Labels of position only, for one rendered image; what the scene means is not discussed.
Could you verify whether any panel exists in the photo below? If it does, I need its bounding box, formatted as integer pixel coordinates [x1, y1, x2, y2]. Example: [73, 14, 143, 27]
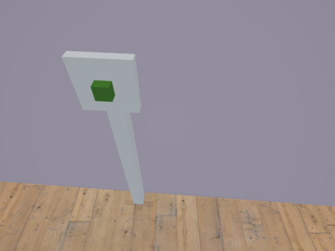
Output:
[61, 51, 144, 204]

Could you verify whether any button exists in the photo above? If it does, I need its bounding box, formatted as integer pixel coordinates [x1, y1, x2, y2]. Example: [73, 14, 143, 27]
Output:
[91, 80, 115, 102]

